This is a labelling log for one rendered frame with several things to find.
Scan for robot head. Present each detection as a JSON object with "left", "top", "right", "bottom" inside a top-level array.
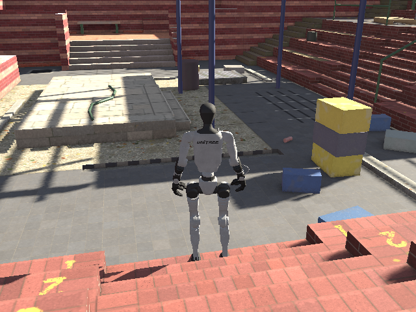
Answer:
[{"left": 197, "top": 103, "right": 219, "bottom": 134}]

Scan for robot right upper arm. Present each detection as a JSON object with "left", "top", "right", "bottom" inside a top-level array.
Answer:
[{"left": 222, "top": 131, "right": 239, "bottom": 166}]

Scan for right robot hand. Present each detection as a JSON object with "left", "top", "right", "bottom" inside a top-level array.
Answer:
[{"left": 231, "top": 178, "right": 246, "bottom": 192}]

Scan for robot left forearm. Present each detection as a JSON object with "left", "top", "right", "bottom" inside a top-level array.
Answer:
[{"left": 172, "top": 158, "right": 184, "bottom": 184}]

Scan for robot left upper arm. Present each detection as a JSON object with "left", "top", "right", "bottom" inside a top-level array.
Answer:
[{"left": 177, "top": 131, "right": 194, "bottom": 167}]

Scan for robot right forearm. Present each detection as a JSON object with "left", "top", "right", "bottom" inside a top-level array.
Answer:
[{"left": 233, "top": 157, "right": 245, "bottom": 181}]

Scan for left robot thigh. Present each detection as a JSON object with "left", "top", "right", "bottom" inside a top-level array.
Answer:
[{"left": 186, "top": 181, "right": 200, "bottom": 228}]

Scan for left robot hand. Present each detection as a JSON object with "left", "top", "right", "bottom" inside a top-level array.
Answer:
[{"left": 172, "top": 182, "right": 187, "bottom": 196}]

